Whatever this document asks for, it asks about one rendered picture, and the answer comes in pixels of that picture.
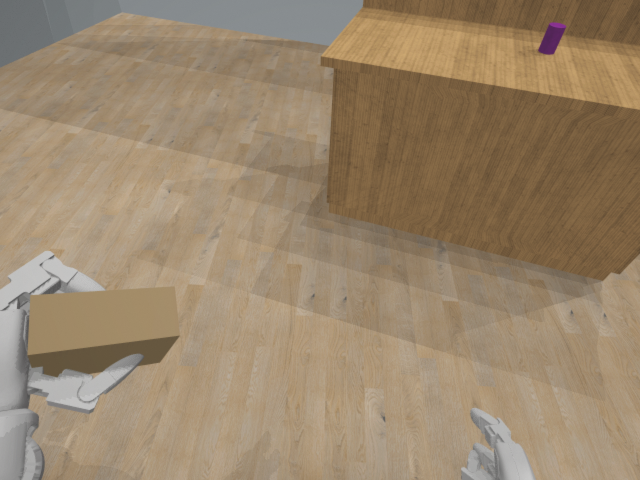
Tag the robot left hand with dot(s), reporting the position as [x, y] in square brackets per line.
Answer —
[71, 390]

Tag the robot left forearm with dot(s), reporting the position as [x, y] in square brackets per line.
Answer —
[21, 458]

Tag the sponge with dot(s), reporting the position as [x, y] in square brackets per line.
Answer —
[89, 331]

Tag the robot right hand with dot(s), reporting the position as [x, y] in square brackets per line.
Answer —
[508, 462]

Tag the table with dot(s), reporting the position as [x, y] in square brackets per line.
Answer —
[447, 122]

